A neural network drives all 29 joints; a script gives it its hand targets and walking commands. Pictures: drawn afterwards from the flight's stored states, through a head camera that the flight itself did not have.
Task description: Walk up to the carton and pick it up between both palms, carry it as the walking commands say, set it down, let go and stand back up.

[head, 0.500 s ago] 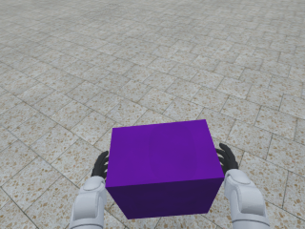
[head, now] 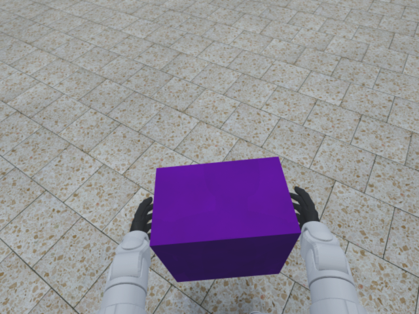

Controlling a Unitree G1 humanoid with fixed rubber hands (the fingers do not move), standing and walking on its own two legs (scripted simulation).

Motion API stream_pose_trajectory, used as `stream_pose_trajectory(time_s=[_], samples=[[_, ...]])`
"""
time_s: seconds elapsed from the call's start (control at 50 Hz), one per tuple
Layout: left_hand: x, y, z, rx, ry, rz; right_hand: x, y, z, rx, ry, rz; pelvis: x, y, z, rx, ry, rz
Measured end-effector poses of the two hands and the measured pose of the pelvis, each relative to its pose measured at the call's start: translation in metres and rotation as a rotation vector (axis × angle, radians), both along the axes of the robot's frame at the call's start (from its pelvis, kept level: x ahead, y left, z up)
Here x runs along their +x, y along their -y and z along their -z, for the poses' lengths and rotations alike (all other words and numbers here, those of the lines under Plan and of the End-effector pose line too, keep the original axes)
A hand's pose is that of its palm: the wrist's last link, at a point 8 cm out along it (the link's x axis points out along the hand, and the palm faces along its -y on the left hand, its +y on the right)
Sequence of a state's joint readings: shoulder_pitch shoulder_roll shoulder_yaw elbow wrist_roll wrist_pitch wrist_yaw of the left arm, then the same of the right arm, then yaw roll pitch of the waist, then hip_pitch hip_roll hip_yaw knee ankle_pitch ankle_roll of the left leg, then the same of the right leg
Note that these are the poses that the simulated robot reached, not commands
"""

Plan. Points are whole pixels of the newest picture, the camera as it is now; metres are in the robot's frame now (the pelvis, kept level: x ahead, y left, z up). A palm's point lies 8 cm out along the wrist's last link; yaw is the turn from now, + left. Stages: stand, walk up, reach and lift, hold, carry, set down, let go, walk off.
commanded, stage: set down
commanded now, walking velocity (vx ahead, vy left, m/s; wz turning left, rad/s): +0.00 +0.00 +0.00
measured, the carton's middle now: (222, 225) +0.32 -0.02 -0.09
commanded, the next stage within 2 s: none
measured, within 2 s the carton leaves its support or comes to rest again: neither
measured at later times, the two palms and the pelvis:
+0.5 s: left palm (154, 238) +0.31 +0.15 -0.13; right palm (299, 234) +0.29 -0.19 -0.12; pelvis -0.05 +0.00 -0.05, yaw +0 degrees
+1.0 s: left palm (161, 234) +0.35 +0.15 -0.21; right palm (288, 234) +0.32 -0.19 -0.20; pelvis -0.06 +0.01 -0.12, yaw -2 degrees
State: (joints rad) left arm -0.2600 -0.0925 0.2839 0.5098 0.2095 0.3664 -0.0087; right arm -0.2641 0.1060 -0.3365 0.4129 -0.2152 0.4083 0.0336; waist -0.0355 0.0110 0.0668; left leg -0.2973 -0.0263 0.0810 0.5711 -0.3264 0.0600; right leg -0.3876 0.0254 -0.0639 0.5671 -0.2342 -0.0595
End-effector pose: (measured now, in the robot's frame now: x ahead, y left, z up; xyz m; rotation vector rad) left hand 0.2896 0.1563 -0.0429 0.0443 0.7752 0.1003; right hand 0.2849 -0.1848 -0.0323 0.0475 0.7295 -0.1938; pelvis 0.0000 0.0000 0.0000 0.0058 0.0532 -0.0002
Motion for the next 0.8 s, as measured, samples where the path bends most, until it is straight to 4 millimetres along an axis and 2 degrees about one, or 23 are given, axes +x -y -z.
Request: stream_pose_trajectory(time_s=[0.24, 0.36, 0.46, 0.68, 0.8], samples=[[-0.004, 0.002, 0.049, 0.006, 0.002, 0.034, -0.016, 0.001, 0.049, -0.02, 0.003, 0.024, -0.027, -0.011, 0.018, 0.001, -0.179, 0.011], [0.008, 0.004, 0.069, -0.008, 0.038, 0.012, -0.003, 0.004, 0.069, -0.001, 0.043, 0.04, -0.045, -0.009, 0.037, 0.005, -0.245, 0.002], [0.017, 0.008, 0.08, -0.017, 0.044, -0.004, 0.007, 0.007, 0.083, 0.017, 0.05, 0.045, -0.052, -0.004, 0.05, 0.012, -0.277, -0.002], [0.035, 0.017, 0.124, -0.038, 0.01, -0.025, 0.026, 0.016, 0.128, 0.037, 0.02, 0.056, -0.051, 0.006, 0.079, 0.028, -0.389, -0.008], [0.042, 0.015, 0.146, -0.02, 0.005, -0.013, 0.031, 0.013, 0.152, 0.039, 0.014, 0.054, -0.048, 0.004, 0.096, 0.045, -0.465, 0.006]])
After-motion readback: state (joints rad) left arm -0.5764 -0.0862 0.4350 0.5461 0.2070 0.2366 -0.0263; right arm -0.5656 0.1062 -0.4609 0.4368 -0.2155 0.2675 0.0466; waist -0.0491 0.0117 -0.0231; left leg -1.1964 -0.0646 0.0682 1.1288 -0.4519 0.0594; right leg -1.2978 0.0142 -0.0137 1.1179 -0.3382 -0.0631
